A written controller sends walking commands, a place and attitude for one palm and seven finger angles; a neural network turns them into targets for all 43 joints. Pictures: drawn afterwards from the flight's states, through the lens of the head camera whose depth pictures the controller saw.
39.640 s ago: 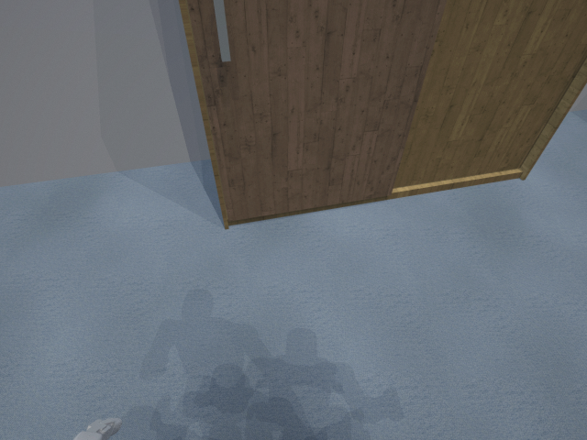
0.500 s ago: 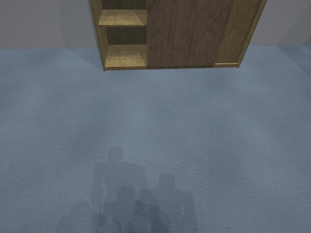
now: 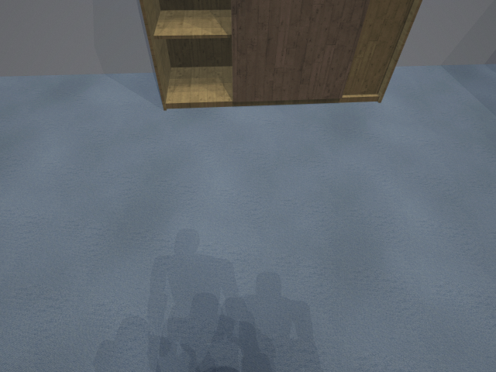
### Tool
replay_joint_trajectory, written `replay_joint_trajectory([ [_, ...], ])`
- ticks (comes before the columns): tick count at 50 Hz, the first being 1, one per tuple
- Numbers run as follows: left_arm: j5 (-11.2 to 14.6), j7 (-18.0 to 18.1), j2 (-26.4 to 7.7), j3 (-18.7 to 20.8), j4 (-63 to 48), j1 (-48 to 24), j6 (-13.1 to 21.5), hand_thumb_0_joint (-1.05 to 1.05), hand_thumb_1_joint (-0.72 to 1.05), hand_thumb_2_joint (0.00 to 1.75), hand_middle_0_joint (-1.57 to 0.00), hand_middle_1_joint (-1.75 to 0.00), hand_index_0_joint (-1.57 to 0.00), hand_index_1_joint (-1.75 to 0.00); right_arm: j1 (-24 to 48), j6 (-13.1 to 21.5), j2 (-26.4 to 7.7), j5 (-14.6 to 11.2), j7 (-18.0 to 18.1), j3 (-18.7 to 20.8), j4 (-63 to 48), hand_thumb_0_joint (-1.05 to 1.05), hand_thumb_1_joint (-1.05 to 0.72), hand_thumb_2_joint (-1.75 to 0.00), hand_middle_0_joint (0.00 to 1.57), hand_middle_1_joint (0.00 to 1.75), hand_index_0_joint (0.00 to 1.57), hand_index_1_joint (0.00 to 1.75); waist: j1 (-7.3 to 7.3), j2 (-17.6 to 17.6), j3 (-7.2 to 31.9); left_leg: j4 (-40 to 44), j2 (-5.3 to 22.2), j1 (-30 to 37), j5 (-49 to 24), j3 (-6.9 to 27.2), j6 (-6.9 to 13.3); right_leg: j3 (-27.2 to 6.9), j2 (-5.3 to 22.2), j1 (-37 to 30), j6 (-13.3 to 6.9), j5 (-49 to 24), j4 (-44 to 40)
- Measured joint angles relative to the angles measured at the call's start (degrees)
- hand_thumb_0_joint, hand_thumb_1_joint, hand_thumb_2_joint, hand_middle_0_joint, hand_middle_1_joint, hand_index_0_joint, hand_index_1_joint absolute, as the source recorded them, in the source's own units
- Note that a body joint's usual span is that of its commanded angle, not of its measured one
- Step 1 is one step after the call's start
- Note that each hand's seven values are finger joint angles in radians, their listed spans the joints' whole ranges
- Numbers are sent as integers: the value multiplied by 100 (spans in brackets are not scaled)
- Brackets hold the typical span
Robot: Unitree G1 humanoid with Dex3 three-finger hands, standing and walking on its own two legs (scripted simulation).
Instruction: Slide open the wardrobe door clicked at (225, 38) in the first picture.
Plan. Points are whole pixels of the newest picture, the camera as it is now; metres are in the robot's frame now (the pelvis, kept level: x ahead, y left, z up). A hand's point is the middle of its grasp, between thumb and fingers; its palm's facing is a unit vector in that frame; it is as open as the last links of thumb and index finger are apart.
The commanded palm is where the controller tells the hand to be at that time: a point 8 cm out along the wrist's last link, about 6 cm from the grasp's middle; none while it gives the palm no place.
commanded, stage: look to check the result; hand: left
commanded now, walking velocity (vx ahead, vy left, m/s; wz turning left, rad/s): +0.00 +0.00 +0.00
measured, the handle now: out of the picture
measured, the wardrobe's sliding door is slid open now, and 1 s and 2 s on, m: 0.47 0.47 0.47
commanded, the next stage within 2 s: stand and wait in 1.02 s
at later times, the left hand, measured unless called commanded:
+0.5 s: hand out of the picture -0.02 +0.15 -0.18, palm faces +0.02 -0.99 -0.17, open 7.4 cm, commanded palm none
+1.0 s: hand out of the picture -0.01 +0.16 -0.18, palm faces +0.01 -0.98 -0.18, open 7.4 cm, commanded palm none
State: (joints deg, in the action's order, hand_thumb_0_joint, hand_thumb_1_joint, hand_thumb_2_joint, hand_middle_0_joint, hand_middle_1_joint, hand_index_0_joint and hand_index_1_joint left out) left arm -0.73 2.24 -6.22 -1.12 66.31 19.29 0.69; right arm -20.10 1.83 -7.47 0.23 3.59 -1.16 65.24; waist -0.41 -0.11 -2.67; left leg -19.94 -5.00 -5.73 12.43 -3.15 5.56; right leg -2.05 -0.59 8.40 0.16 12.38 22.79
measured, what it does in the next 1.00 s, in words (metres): stands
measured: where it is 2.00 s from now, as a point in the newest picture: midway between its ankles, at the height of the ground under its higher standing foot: outside the picture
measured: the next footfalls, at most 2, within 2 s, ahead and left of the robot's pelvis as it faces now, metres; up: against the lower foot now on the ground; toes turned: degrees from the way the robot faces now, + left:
none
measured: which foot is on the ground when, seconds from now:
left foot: down 0.00-1.00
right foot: down 0.00-1.00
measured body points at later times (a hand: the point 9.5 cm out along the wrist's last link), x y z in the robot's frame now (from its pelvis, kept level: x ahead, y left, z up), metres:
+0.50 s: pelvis +0.00 -0.01 +0.00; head +0.01 +0.00 +0.45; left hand -0.02 +0.21 -0.16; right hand -0.02 -0.23 -0.16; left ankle -0.01 +0.05 -0.74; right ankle +0.00 -0.12 -0.74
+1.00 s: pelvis +0.00 +0.00 +0.00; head +0.01 +0.00 +0.45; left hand -0.01 +0.22 -0.16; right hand -0.01 -0.24 -0.16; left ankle -0.01 +0.05 -0.74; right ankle +0.00 -0.12 -0.74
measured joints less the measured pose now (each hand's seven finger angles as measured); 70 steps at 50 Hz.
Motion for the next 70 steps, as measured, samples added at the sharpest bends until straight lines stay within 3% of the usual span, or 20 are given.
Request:
replay_joint_trajectory([
  [70,-3,-61,-398,36,-155,-425,27,0,91,90,-20,-29,-20,-30,467,14,-362,4,-60,14,-53,0,-90,-89,20,30,20,30,-4,-5,-22,169,18,114,-60,73,-44,55,-16,-137,-33,-50,-189],
])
